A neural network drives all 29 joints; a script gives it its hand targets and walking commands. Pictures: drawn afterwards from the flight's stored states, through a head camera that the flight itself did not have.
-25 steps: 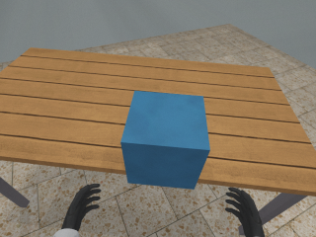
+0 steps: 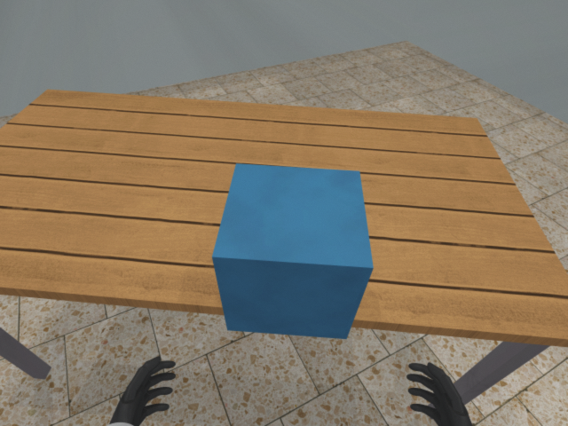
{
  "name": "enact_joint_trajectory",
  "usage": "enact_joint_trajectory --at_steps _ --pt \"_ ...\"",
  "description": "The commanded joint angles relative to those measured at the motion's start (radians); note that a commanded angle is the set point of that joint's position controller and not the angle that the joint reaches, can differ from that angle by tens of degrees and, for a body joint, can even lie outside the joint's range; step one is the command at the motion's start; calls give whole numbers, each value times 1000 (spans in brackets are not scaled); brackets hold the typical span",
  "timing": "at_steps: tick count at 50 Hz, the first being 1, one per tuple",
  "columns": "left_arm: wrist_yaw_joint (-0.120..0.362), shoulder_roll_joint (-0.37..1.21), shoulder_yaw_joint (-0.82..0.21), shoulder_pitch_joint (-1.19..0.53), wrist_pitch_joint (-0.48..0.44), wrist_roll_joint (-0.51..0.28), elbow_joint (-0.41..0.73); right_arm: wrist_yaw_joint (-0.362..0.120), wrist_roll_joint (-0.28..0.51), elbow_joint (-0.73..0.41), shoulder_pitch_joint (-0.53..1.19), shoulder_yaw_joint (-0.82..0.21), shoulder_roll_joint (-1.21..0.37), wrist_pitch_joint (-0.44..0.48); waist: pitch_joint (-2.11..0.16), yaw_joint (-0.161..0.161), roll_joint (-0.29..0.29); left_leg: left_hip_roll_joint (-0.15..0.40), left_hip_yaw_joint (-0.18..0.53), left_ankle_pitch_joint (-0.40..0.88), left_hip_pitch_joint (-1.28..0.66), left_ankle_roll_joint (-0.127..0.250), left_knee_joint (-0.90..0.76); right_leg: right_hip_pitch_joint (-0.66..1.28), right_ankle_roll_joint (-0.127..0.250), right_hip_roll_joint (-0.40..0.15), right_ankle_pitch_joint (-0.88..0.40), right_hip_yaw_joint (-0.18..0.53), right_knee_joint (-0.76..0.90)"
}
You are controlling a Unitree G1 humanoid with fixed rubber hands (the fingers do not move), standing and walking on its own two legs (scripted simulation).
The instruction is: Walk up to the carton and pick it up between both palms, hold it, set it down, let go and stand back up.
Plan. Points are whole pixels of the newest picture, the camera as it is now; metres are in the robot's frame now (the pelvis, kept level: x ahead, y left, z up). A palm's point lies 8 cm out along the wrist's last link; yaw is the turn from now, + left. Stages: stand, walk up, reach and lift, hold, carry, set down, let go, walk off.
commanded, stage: set down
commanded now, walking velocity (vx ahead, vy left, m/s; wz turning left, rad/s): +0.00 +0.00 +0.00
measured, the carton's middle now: (292, 252) +0.39 +0.01 +0.01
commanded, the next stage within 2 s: let go in 0.32 s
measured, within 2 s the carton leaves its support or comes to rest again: neither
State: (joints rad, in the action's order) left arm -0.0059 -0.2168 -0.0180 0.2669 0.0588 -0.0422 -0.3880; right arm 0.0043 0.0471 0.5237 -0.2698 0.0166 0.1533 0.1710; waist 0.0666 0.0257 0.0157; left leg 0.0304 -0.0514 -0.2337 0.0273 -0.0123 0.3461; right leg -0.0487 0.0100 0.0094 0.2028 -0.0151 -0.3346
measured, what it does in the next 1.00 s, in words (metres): stands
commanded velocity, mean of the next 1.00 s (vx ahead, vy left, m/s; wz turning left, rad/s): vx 0.00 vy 0.00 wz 0.00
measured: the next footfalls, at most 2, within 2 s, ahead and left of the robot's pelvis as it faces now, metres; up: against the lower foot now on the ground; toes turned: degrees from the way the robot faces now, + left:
none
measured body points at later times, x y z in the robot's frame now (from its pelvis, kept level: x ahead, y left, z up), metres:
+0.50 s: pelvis +0.01 +0.00 +0.00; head +0.01 +0.01 +0.45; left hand +0.18 +0.23 -0.09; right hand +0.17 -0.23 -0.09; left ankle -0.02 +0.12 -0.75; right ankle -0.01 -0.11 -0.75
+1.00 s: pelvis -0.01 +0.00 -0.01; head +0.00 +0.01 +0.44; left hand +0.14 +0.24 -0.11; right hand +0.12 -0.25 -0.12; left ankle -0.02 +0.12 -0.75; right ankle -0.01 -0.11 -0.75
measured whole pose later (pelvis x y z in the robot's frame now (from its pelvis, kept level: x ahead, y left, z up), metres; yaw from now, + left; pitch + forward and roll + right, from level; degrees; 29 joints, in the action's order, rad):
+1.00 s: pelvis -0.01 +0.00 -0.01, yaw -2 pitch -1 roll +0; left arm 0.01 -0.22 0.03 0.25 0.00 0.03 -0.59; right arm -0.01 -0.03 0.76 -0.20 0.05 0.23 -0.01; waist 0.02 0.01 0.00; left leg 0.05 -0.08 -0.32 0.20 0.00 0.53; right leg -0.23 0.01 0.02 0.27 0.01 -0.52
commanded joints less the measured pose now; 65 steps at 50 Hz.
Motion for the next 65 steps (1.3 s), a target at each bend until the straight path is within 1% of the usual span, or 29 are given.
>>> enact_joint_trajectory --at_steps 1,2,3,9,13,19,22,24,34,37,42,43,44,45,46,47,48,49,51,53,54,55,56,59,61,62,63,64,65 --pt "-4 -91 35 -70 -7 10 88 -6 -14 -79 74 35 100 26 -28 -3 -32 -28 -22 232 15 -29 -38 -50 12 -1 -79 10 81" --pt "-2 -86 32 -70 6 16 60 -6 -25 -41 74 38 106 19 -24 -12 -32 -25 -21 222 13 -28 -40 -58 13 0 -70 9 80" --pt "1 -84 35 -69 13 15 56 -8 -28 -38 72 38 105 18 -21 -8 -19 -25 -24 226 14 -27 -40 -52 13 1 -71 5 80" --pt "0 -93 52 -89 38 32 41 -15 -37 9 93 39 116 27 -52 -7 -15 -29 -25 276 -6 -31 -22 -41 4 6 -136 -2 65" --pt "5 -84 55 -97 53 43 9 -18 -41 64 111 34 124 35 -52 -14 -25 -31 -23 297 -27 -35 -11 -56 7 5 -163 -9 63" --pt "3 -85 61 -114 49 49 7 -18 -48 109 130 38 133 61 -73 -24 -29 -33 -22 323 -34 -38 4 -38 3 8 -221 -9 50" --pt "4 -78 66 -108 47 51 -4 -19 -49 133 133 38 139 73 -83 -20 -31 -35 -21 343 -42 -42 11 -37 3 11 -238 -13 46" --pt "6 -80 66 -111 41 52 -5 -19 -51 129 138 36 136 79 -85 -18 -19 -34 -19 336 -41 -38 11 -41 2 11 -241 -10 45" --pt "1 -66 59 -120 47 55 -9 -22 -57 134 149 47 146 73 -62 -19 -27 -30 -18 309 -18 -40 11 -44 8 16 -189 -10 43" --pt "2 -76 63 -121 46 49 -14 -22 -60 121 155 46 146 71 -66 -16 -8 -32 -24 300 -11 -33 13 -40 3 15 -194 -11 39" --pt "0 -68 54 -130 47 48 -9 -22 -58 124 153 41 142 64 -60 -19 -26 -30 -20 283 -4 -36 10 -44 7 11 -177 -3 37" --pt "0 -135 87 0 -33 113 -103 -5 -72 188 63 67 218 -90 7 14 -92 84 37 293 102 2 84 -200 -16 -76 -246 56 -64" --pt "2 -138 90 14 -59 97 -116 -4 -80 170 33 68 216 -157 -15 -14 -54 90 38 186 112 25 101 -194 -4 -79 -251 74 -74" --pt "6 -119 81 -11 -78 82 -117 -8 -79 164 17 68 209 -182 -55 -36 -20 81 32 157 127 30 118 -184 5 -88 -346 83 -104" --pt "8 -110 79 -30 -90 77 -113 -9 -75 165 5 64 189 -193 -110 -44 7 73 20 102 123 29 130 -187 16 -88 -357 87 -124" --pt "9 -90 73 -39 -94 68 -115 -11 -72 171 13 65 192 -195 -134 -43 -16 72 18 52 136 36 129 -205 27 -85 -336 93 -134" --pt "12 -81 68 -40 -96 70 -117 -16 -70 170 26 62 184 -193 -145 -42 2 66 18 -2 132 34 128 -229 29 -77 -285 93 -134" --pt "10 -87 69 -39 -98 75 -121 -18 -73 174 36 63 185 -191 -127 -41 -21 73 27 2 167 42 129 -239 27 -76 -288 94 -142" --pt "9 -91 72 -27 -97 74 -125 -22 -77 182 38 62 184 -192 -110 -35 -11 66 19 -14 189 43 130 -266 29 -73 -257 103 -148" --pt "5 -106 76 -6 -97 75 -141 -20 -78 186 36 59 183 -194 -126 -26 29 67 24 -34 199 52 144 -269 35 -75 -228 120 -145" --pt "3 -108 76 -9 -97 78 -142 -21 -78 196 14 62 186 -194 -122 -38 33 62 21 -41 201 53 147 -286 41 -80 -217 133 -142" --pt "3 -108 74 -8 -96 76 -144 -19 -78 198 6 60 190 -193 -121 -37 30 63 28 -39 198 54 142 -297 40 -77 -205 138 -146" --pt "1 -99 73 11 -96 76 -152 -17 -78 206 -5 64 195 -194 -104 -36 -1 66 29 -55 209 58 133 -315 36 -70 -187 135 -148" --pt "-3 -97 66 25 -93 75 -168 -11 -82 220 -12 63 196 -193 -102 -30 -10 85 55 -80 244 77 99 -299 31 -53 -159 122 -173" --pt "-2 -92 65 47 -93 75 -175 -7 -78 233 -22 59 190 -194 -98 -22 -5 79 43 -107 264 75 95 -290 32 -55 -131 133 -162" --pt "-5 -98 66 49 -93 76 -183 -8 -77 238 -32 57 186 -192 -111 -25 19 74 34 -109 249 69 102 -290 36 -66 -130 145 -160" --pt "-3 -95 65 44 -92 75 -183 -6 -78 242 -28 57 186 -192 -97 -26 -10 78 35 -100 244 71 100 -312 34 -63 -137 146 -157" --pt "-5 -89 63 35 -91 74 -183 -6 -75 247 -44 57 181 -192 -94 -35 -17 75 35 -108 238 69 94 -321 32 -57 -123 146 -154" --pt "-6 -82 61 45 -92 72 -188 -3 -74 256 -59 58 186 -192 -90 -34 -6 87 44 -103 233 77 84 -329 32 -52 -107 143 -160"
